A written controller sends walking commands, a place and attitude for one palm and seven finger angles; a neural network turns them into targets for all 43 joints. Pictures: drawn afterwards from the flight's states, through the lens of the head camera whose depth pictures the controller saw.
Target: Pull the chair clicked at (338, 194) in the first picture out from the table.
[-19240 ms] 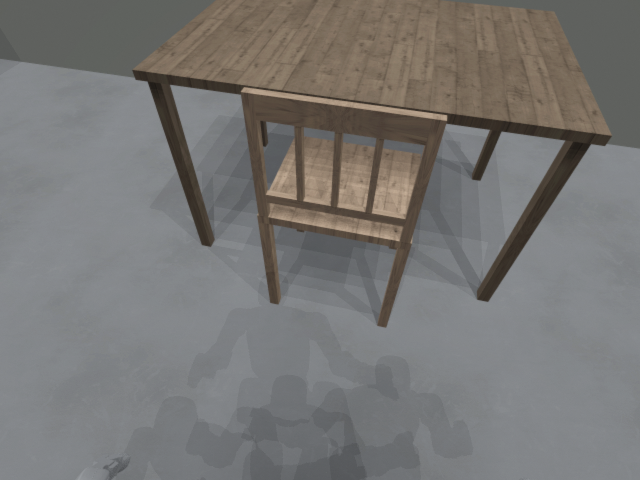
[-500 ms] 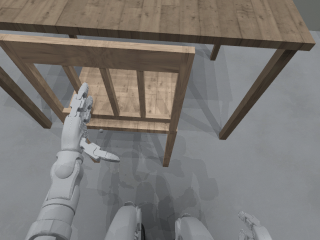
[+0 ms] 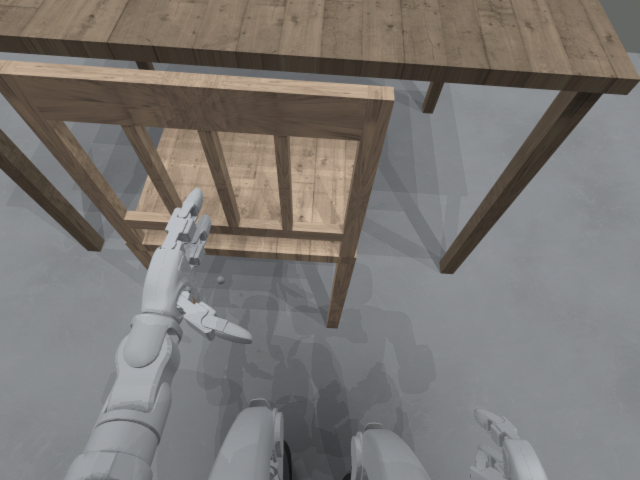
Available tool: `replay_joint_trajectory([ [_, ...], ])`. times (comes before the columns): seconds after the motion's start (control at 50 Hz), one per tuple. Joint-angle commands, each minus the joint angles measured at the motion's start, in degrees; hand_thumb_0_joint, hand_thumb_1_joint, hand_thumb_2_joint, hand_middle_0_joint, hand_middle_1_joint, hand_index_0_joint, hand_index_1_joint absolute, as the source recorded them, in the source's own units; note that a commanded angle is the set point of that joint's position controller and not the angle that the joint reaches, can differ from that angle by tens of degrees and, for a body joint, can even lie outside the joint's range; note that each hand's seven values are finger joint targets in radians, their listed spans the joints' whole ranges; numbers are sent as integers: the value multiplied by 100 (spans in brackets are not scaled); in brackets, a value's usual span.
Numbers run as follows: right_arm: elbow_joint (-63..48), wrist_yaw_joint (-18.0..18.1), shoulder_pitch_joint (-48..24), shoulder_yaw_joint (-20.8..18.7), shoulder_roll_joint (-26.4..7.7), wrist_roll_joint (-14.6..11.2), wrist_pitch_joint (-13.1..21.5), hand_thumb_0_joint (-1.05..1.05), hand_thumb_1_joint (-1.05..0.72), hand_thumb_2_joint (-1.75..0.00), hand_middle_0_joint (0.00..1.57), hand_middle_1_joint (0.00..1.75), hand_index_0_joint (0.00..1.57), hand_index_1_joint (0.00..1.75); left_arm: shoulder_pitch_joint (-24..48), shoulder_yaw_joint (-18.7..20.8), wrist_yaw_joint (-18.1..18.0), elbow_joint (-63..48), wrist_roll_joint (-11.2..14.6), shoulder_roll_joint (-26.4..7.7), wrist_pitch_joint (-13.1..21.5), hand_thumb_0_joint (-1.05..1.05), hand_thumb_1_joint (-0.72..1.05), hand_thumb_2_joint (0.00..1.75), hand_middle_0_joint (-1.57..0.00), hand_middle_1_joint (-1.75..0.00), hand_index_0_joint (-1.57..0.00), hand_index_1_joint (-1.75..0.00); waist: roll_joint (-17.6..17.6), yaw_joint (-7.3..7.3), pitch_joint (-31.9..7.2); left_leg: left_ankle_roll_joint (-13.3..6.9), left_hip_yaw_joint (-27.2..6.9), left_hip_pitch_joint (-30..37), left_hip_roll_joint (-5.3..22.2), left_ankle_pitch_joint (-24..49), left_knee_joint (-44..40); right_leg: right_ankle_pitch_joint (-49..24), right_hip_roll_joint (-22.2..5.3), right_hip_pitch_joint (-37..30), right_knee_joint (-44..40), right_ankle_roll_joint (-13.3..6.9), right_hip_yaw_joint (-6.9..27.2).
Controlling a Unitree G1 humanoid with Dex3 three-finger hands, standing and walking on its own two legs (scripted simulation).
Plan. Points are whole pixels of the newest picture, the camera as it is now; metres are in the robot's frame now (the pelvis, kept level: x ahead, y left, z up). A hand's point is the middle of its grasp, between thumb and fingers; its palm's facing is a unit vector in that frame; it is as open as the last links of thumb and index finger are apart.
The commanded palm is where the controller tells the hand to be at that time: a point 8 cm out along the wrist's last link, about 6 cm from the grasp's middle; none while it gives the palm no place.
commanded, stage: aim the fingers beside a spindle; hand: left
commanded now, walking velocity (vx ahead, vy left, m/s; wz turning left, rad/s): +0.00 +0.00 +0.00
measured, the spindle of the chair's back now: (222, 181) +0.51 +0.15 +0.00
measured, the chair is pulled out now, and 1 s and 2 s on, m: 0.00 0.00 0.00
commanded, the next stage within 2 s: push the fingers through the gap in 0.44 s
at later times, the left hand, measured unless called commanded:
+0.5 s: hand (210, 262) +0.36 +0.14 +0.04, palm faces -0.01 -1.00 -0.07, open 16.9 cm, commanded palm +0.34 +0.19 +0.02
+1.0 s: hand (223, 241) +0.40 +0.13 +0.01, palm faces -0.06 -1.00 -0.04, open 16.9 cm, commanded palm +0.39 +0.19 +0.02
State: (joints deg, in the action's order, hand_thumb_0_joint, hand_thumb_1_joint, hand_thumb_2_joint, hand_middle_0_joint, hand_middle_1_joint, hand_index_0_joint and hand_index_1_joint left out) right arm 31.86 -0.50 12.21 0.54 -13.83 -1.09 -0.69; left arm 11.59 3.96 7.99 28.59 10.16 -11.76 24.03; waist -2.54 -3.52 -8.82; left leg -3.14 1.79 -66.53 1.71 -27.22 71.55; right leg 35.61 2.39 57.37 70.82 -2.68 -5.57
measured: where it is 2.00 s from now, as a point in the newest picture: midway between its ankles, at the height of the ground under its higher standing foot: outside the picture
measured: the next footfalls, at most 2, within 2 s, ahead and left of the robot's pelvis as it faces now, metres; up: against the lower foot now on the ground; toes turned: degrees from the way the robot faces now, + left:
none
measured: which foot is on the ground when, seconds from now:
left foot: down 0.00-1.00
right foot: down 0.00-1.00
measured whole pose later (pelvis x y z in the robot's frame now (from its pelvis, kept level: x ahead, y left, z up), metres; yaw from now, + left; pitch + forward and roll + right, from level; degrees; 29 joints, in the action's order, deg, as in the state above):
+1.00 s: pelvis +0.00 +0.00 +0.00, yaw +0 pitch +23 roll -3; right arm 33.8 -0.8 13.6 0.5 -14.0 -0.8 -1.5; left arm 22.8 8.0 6.3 38.1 8.5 -14.1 23.4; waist -2.9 -5.2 -9.0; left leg -2.9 1.9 -68.3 2.0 -27.4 72.1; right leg 35.8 2.7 59.4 71.6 -2.9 -5.3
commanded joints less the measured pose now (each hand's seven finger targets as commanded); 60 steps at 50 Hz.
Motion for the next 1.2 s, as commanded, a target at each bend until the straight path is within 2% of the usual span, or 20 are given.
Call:
replay_joint_trajectory([
  [0.0, -601, 81, 197, -314, -820, 67, 281, 0, -90, -90, 20, 30, 20, 30, 1314, 622, -346, -2269, 50, -993, 856, 0, -50, 30, -6, -8, -6, -8, -284, 61, -2780, 153, -625, 3091, -4, 2107, -765, -2327, -48, -561, -1026, 85, 411],
  [0.04, -482, 76, 204, -302, -818, 98, 280, 0, -90, -90, 20, 30, 20, 30, 1169, 827, -485, -1937, -60, -1158, 902, 0, -50, 30, -6, -8, -6, -8, -77, 2, -2490, 124, -580, 2737, -10, 1970, -684, -2303, -28, -539, -1005, 109, 444],
  [0.12, -405, 19, 193, -293, -848, 66, 215, 0, -90, -90, 20, 30, 20, 30, 993, 192, -254, -808, -195, -482, 660, 0, -50, 30, -6, -8, -6, -8, 173, -195, -1690, 129, -541, 2177, -28, 1243, -703, -1760, -41, -174, -1111, 121, 417],
  [0.16, -489, -3, 193, -308, -869, 16, 203, 0, -90, -90, 20, 30, 20, 30, 862, -202, -1, -594, -149, -124, 494, 0, -50, 30, -6, -8, -6, -8, 128, -208, -1636, 121, -551, 2210, -40, 1124, -749, -1624, -58, -97, -1181, 106, 410],
  [0.2, -580, 8, 189, -340, -899, -12, 196, 0, -90, -90, 20, 30, 20, 30, 965, -398, 155, -819, -15, 26, 384, 0, -50, 30, -6, -8, -6, -8, 60, -187, -1891, 119, -599, 2413, -34, 1153, -784, -1599, -80, -138, -1218, 96, 394],
  [0.3, -596, 91, 169, -350, -882, 38, 250, 0, -90, -90, 20, 30, 20, 30, 1585, 248, -198, -2011, 14, -718, 727, 0, -50, 30, -6, -8, -6, -8, -238, -38, -2571, 139, -669, 2993, -1, 1722, -755, -1911, -66, -221, -1064, 72, 390],
  [0.34, -514, 101, 214, -337, -874, 98, 279, 0, -90, -90, 20, 30, 20, 30, 1632, 828, -521, -2229, -87, -1262, 924, 0, -50, 30, -6, -8, -6, -8, -380, 75, -2679, 174, -697, 3082, 7, 1905, -737, -1973, -33, -246, -961, 56, 372],
  [0.42, -449, 11, 146, -297, -791, 139, 226, 0, -90, -90, 20, 30, 20, 30, 1244, 556, -701, -1479, -289, -820, 898, 0, -50, 30, -6, -8, -6, -8, -204, -22, -2319, 174, -621, 2734, -12, 1656, -714, -1895, -38, -195, -972, 94, 383],
  [0.48, -485, -12, 170, -286, -856, 69, 116, 0, -90, -90, 20, 30, 20, 30, 840, 312, -372, -494, -240, -542, 516, 0, -50, 30, -6, -8, -6, -8, 378, -125, -1823, 114, -477, 2034, -64, 1153, -717, -1761, -33, -392, -1162, 142, 476],
  [0.54, -603, 16, 160, -281, -893, -31, 95, 0, -90, -90, 20, 30, 20, 30, 1024, -89, 97, -390, -40, -223, 267, 0, -50, 30, -6, -8, -6, -8, 402, -211, -1739, 75, -452, 1909, -78, 979, -719, -1682, -70, -443, -1305, 145, 560],
  [0.6, -543, 106, 180, -309, -917, -30, 166, 0, -90, -90, 20, 30, 20, 30, 1922, 155, 179, -1087, 88, -626, 459, 0, -50, 30, -6, -8, -6, -8, -41, -203, -2129, 79, -511, 2304, -56, 1206, -661, -1757, -80, -379, -1258, 115, 568],
  [0.66, -377, 164, 276, -308, -899, 58, 308, 0, -90, -90, 20, 30, 20, 30, 2567, 545, -75, -1672, 64, -1044, 871, 0, -50, 30, -6, -8, -6, -8, -404, -166, -2612, 122, -628, 2814, -17, 1653, -583, -1911, -41, -185, -1055, 80, 488],
  [0.72, -211, 114, 301, -307, -868, 130, 383, 0, -90, -90, 20, 30, 20, 30, 2540, 539, -338, -1311, -98, -928, 1083, 0, -50, 30, -6, -8, -6, -8, -499, -181, -2537, 186, -727, 2935, 19, 1763, -548, -1808, -28, 211, -895, 63, 373],
  [0.78, -161, 32, 381, -327, -904, 160, 301, 0, -90, -90, 20, 30, 20, 30, 2260, 520, -403, -537, -260, -834, 858, 0, -50, 30, -6, -8, -6, -8, -301, -190, -2505, 175, -670, 2679, -8, 1677, -512, -1849, -32, 169, -868, 87, 363],
  [0.82, -231, 12, 412, -325, -938, 113, 178, 0, -90, -90, 20, 30, 20, 30, 2062, 499, -317, 68, -296, -801, 549, 0, -50, 30, -6, -8, -6, -8, 94, -225, -2296, 140, -562, 2258, -41, 1439, -546, -1871, -25, -55, -974, 125, 422],
  [0.88, -368, -1, 437, -315, -954, 50, 75, 0, -90, -90, 20, 30, 20, 30, 2158, 572, -150, 176, -203, -863, 246, 0, -50, 30, -6, -8, -6, -8, 61, -152, -2325, 120, -485, 2133, -76, 1429, -617, -1995, -42, -350, -1067, 123, 485],
  [0.96, -396, 36, 460, -318, -912, 46, 113, 0, -90, -90, 20, 30, 20, 30, 2794, 713, -153, -591, -6, -1006, 450, 0, -50, 30, -6, -8, -6, -8, -155, -169, -2762, 123, -524, 2540, -43, 1829, -614, -2318, -37, -480, -1053, 113, 499],
  [1.06, -79, 46, 622, -314, -887, 129, 233, 0, -90, -90, 20, 30, 20, 30, 3397, 886, -325, -349, -171, -1222, 897, 0, -50, 30, -6, -8, -6, -8, -202, -319, -2638, 124, -550, 2434, -19, 1816, -442, -2237, -3, -179, -930, 123, 518],
  [1.14, -2, -16, 735, -336, -938, 134, 187, 0, -90, -90, 20, 30, 20, 30, 3276, 672, -187, 464, -286, -983, 764, 0, -50, 30, -6, -8, -6, -8, -222, -397, -2440, 124, -553, 2382, -25, 1715, -450, -2112, -7, 60, -940, 109, 470],
  [1.18, -51, -40, 763, -347, -969, 115, 116, 0, -90, -90, 20, 30, 20, 30, 3148, 744, -96, 707, -256, -1017, 591, 0, -50, 30, -6, -8, -6, -8, -211, -315, -2490, 139, -532, 2354, -41, 1710, -502, -2127, -8, -64, -986, 103, 470],
])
